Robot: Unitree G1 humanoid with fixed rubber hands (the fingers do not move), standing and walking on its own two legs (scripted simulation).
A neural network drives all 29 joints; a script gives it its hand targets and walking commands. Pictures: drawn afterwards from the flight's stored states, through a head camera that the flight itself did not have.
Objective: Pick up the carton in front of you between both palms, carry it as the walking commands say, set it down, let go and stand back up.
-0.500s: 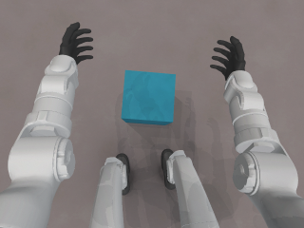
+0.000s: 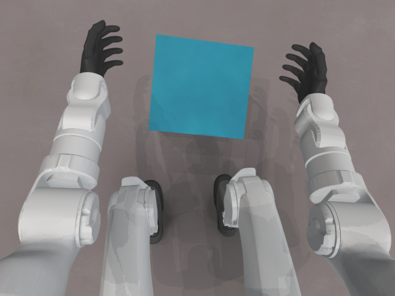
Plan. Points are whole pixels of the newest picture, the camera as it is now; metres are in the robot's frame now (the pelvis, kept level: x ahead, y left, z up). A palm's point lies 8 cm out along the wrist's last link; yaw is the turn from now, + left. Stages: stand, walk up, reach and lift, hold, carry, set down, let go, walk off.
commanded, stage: reach and lift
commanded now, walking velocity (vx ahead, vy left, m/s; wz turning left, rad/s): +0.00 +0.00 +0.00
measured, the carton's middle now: (196, 96) +0.47 -0.03 -0.37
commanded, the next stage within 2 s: none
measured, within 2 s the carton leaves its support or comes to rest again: leaves its support in 1.26 s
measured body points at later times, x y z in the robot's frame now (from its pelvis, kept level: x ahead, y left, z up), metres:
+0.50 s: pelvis -0.04 +0.00 -0.12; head +0.33 +0.00 +0.12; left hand +0.51 +0.15 -0.32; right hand +0.48 -0.23 -0.31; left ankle +0.08 +0.12 -0.46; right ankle +0.09 -0.13 -0.46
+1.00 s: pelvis -0.04 +0.00 -0.12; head +0.33 +0.00 +0.14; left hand +0.51 +0.12 -0.31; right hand +0.48 -0.19 -0.30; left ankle +0.08 +0.12 -0.46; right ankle +0.09 -0.13 -0.46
